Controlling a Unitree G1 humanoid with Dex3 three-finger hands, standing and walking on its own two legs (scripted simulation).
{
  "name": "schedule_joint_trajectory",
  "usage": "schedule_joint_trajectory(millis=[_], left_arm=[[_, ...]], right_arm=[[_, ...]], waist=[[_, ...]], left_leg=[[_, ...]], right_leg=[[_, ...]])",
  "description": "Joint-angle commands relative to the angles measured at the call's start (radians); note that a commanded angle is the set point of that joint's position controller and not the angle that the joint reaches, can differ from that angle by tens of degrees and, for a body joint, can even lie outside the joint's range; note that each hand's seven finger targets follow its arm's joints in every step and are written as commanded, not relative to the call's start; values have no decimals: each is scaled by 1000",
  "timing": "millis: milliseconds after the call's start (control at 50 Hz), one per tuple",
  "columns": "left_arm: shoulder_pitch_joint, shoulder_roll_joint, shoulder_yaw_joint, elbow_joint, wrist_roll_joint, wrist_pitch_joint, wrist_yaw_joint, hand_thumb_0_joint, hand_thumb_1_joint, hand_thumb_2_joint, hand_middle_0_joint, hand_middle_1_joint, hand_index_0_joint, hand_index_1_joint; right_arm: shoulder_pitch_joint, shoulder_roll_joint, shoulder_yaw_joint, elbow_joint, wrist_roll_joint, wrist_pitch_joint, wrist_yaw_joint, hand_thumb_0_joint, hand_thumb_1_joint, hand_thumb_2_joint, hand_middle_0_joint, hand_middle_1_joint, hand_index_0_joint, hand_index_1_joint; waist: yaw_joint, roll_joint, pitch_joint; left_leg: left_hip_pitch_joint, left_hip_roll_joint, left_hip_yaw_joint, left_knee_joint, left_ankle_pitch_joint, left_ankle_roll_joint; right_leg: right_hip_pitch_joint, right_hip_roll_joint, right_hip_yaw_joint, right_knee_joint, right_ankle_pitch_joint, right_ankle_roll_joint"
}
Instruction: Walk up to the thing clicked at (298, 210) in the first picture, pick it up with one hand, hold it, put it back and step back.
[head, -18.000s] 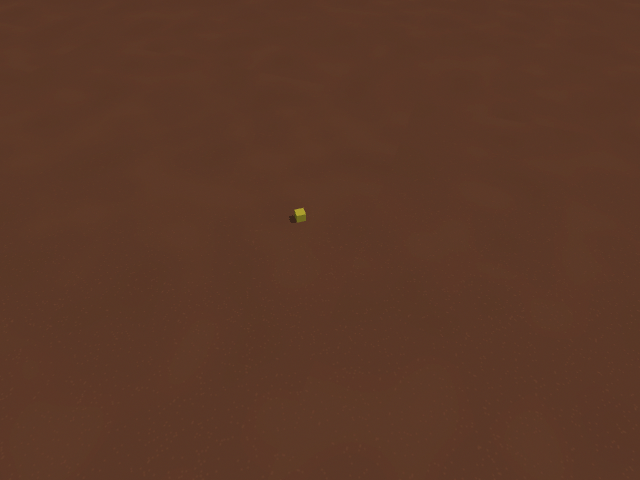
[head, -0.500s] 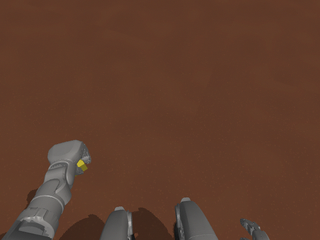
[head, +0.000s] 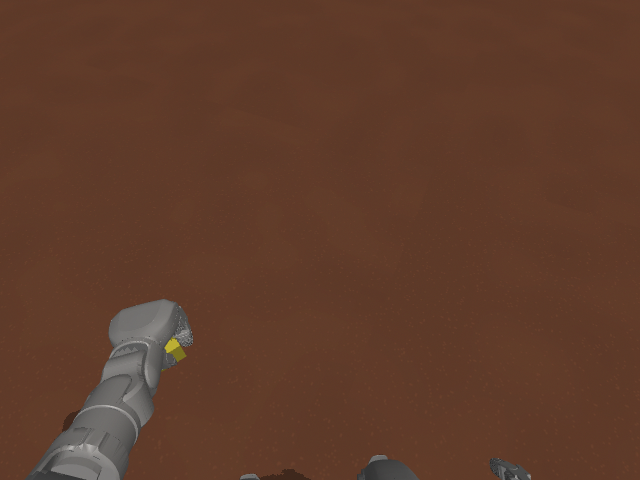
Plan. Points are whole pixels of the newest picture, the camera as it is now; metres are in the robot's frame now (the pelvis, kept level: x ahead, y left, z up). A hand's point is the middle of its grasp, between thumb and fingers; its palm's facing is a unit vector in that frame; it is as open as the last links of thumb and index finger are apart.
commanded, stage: hold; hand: left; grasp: from above
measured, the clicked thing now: (165, 348) +0.34 +0.22 -0.13
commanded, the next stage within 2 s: crouch in 1.90 s
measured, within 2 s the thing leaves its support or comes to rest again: rests again in 1.12 s
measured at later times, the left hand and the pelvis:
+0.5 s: hand (149, 327) +0.34 +0.21 -0.04, palm faces -0.41 -0.08 -0.91, open 5.0 cm; pelvis +0.02 +0.00 +0.02, yaw -1 degrees
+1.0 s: hand (143, 338) +0.31 +0.21 -0.01, palm faces -0.43 -0.07 -0.90, open 5.1 cm; pelvis +0.00 +0.00 +0.03, yaw -1 degrees
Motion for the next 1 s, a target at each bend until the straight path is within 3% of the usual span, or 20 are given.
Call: schedule_joint_trajectory(millis=[0, 80, 140, 280, 340, 420, 480, 580, 640, 700, 720, 740, 980], left_arm=[[-341, 203, 64, -207, 17, -6, 52, 0, 765, 264, -1035, -411, -1120, -326], [-336, 210, 61, -181, 37, -9, 44, 0, 712, 209, -970, -426, -1071, -324], [-345, 199, 54, -209, 32, -9, 36, 0, 713, 274, -984, -445, -1074, -354], [-360, 197, 52, -242, 31, -2, 24, 0, 709, 246, -947, -471, -1054, -362], [-336, 194, 50, -227, 34, 7, 17, 0, 729, 247, -958, -486, -1069, -373], [-290, 177, 34, -215, 29, 16, -12, 0, 698, 156, -892, -491, -1028, -352], [-261, 168, 28, -231, 27, 23, -37, 0, 664, 159, -879, -495, -1010, -361], [-271, 188, 31, -282, 23, 24, -79, 0, 702, 117, -878, -518, -1030, -363], [-269, 185, 27, -303, 29, 20, -92, 0, 695, 117, -875, -526, -1027, -370], [-275, 204, 39, -335, 30, 12, -99, 0, 707, 97, -876, -533, -1037, -368], [-262, 197, 37, -313, 32, 15, -99, 0, 693, 83, -871, -515, -1028, -354], [-272, 195, 34, -344, 32, 13, -100, 0, 691, 101, -871, -526, -1027, -366], [-268, 200, 31, -418, 24, 7, -129, 0, 688, 96, -883, -507, -1033, -354]], right_arm=[[15, -150, -51, -99, 1, -22, -7, 0, -897, -894, 200, 300, 200, 300], [12, -154, -55, -96, 1, -18, -4, 0, -898, -894, 200, 300, 200, 300], [0, -154, -57, -106, 3, -15, 0, 0, -897, -894, 200, 300, 200, 300], [-15, -153, -60, -110, 3, -9, 8, 0, -897, -893, 200, 300, 200, 300], [-22, -153, -60, -120, 5, -6, 12, 0, -898, -894, 200, 300, 200, 300], [-35, -155, -64, -137, 7, -1, 17, 0, -898, -894, 200, 300, 200, 300], [-38, -150, -60, -142, 8, 3, 21, 0, -901, -896, 200, 300, 200, 300], [-48, -153, -57, -163, 11, 10, 22, 0, -902, -896, 200, 300, 200, 300], [-58, -149, -52, -177, 12, 14, 21, 0, -904, -897, 200, 300, 200, 300], [-77, -146, -48, -189, 14, 16, 19, 0, -906, -898, 200, 300, 200, 300], [-78, -147, -45, -187, 12, 17, 20, 0, -905, -898, 200, 300, 200, 300], [-85, -144, -44, -194, 15, 17, 20, 0, -906, -898, 200, 300, 200, 300], [-130, -137, -36, -209, 18, 17, 14, 0, -908, -901, 200, 300, 200, 300]], waist=[[1, 4, -310], [4, -10, -287], [14, -9, -285], [24, 19, -274], [28, -9, -252], [34, -40, -244], [43, -32, -226], [47, -37, -228], [45, -43, -204], [64, -29, -197], [52, -45, -178], [63, -35, -188], [65, -32, -178]], left_leg=[[230, -45, -8, -140, 292, 8], [244, -48, -3, -166, 309, 10], [274, -52, 3, -189, 318, 9], [321, -46, 7, -224, 382, 3], [316, -49, 11, -241, 364, 8], [330, -47, 15, -255, 382, 12], [330, -46, 17, -268, 389, 13], [354, -38, 16, -289, 401, 12], [347, -45, 22, -300, 375, 18], [356, -44, 21, -319, 345, 16], [348, -45, 22, -320, 330, 19], [358, -45, 21, -329, 322, 17], [386, -44, 26, -356, 281, 21]], right_leg=[[197, 48, -7, -147, 250, -27], [224, 47, -4, -174, 270, -27], [255, 46, -2, -196, 279, -26], [285, 52, -8, -218, 328, -29], [308, 51, -2, -236, 322, -27], [337, 51, -8, -252, 340, -25], [347, 51, -7, -261, 347, -27], [361, 59, -14, -272, 344, -29], [363, 53, -8, -288, 333, -27], [368, 52, -9, -300, 295, -29], [363, 52, -6, -306, 285, -27], [366, 52, -7, -307, 274, -30], [372, 49, -2, -338, 232, -27]])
